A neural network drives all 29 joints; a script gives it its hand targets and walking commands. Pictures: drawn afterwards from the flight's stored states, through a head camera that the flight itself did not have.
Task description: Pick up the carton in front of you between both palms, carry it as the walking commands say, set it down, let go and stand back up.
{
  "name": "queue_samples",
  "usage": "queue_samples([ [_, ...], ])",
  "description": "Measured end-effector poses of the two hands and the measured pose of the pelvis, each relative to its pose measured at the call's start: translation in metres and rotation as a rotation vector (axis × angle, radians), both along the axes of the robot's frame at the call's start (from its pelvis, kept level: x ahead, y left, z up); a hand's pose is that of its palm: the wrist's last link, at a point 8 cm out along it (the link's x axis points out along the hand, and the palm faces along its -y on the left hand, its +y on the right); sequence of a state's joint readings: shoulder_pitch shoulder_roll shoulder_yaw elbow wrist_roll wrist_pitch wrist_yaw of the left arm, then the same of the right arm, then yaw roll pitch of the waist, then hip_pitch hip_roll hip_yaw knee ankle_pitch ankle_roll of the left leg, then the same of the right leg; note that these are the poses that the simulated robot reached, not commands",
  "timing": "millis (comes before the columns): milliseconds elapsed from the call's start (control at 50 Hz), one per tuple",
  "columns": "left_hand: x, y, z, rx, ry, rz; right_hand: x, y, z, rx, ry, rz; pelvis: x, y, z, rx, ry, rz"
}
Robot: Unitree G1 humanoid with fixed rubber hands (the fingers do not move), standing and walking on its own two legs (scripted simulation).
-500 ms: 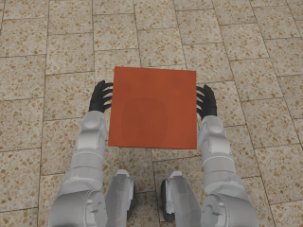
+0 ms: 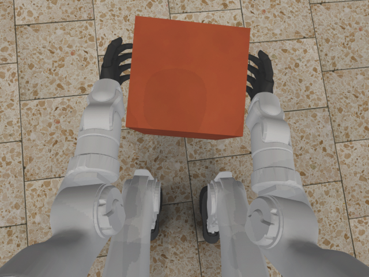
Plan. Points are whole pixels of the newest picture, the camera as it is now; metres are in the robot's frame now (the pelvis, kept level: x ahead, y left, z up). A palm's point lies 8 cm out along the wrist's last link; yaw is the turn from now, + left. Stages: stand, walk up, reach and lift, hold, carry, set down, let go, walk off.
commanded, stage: set down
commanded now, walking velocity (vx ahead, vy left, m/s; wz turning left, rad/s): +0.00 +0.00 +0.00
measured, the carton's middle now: (185, 92) +0.49 +0.01 -0.17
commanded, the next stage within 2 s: none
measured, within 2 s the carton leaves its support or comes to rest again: rests again in 1.06 s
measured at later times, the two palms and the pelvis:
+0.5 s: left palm (129, 85) +0.52 +0.16 -0.25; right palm (237, 99) +0.50 -0.14 -0.25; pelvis -0.01 +0.00 -0.10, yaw -1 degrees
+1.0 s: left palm (132, 90) +0.53 +0.16 -0.30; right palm (235, 99) +0.51 -0.14 -0.29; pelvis -0.01 +0.00 -0.14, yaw -1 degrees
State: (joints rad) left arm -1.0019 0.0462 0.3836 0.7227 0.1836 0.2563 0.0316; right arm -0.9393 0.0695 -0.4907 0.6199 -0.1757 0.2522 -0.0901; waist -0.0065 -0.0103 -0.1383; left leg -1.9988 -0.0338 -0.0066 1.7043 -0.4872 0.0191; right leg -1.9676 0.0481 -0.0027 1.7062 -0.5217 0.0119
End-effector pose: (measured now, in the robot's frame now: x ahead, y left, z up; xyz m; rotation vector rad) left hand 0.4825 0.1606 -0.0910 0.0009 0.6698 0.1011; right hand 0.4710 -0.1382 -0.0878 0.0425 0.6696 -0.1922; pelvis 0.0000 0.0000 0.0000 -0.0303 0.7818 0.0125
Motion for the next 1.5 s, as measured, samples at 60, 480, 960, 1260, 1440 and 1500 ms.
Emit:
queue_samples([
  [60, 0.005, 0.000, -0.018, 0.003, 0.007, -0.007, 0.004, 0.000, -0.019, -0.003, 0.007, -0.001, -0.002, 0.000, -0.013, -0.002, 0.011, 0.000],
  [480, 0.041, 0.000, -0.154, 0.031, 0.043, -0.062, 0.030, 0.000, -0.155, -0.017, 0.045, -0.012, -0.011, 0.003, -0.099, -0.014, -0.005, -0.003],
  [960, 0.046, 0.000, -0.207, 0.039, 0.086, -0.085, 0.041, -0.003, -0.198, -0.024, 0.092, 0.028, -0.011, 0.002, -0.141, -0.016, -0.098, -0.009],
  [1260, 0.047, -0.007, -0.214, -0.002, 0.084, -0.123, 0.043, -0.015, -0.213, -0.024, 0.097, 0.051, -0.018, 0.000, -0.150, -0.004, -0.159, -0.024],
  [1440, 0.048, -0.005, -0.215, -0.024, 0.079, -0.139, 0.044, -0.017, -0.213, -0.006, 0.096, 0.071, -0.019, -0.001, -0.150, -0.006, -0.170, -0.027],
  [1500, 0.048, -0.004, -0.216, -0.029, 0.077, -0.145, 0.044, -0.018, -0.214, -0.001, 0.096, 0.077, -0.019, -0.001, -0.150, -0.007, -0.173, -0.028],
])
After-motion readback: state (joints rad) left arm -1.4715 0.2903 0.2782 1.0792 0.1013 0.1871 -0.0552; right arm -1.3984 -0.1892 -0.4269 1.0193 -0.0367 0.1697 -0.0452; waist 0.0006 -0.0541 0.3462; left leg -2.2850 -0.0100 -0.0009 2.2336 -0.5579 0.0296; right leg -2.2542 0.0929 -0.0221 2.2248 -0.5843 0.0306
